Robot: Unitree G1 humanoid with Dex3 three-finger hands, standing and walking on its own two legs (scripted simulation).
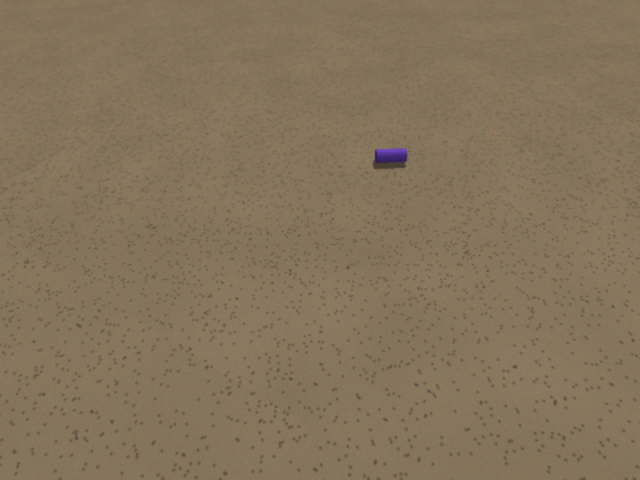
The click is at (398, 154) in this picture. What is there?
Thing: lying can
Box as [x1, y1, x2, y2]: [375, 148, 406, 162]
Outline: 406,149 376,149 375,161 405,161
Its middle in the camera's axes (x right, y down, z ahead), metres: +0.39 -0.43 +2.04
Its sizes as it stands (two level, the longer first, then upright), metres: 0.158 0.069 0.069
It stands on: the floor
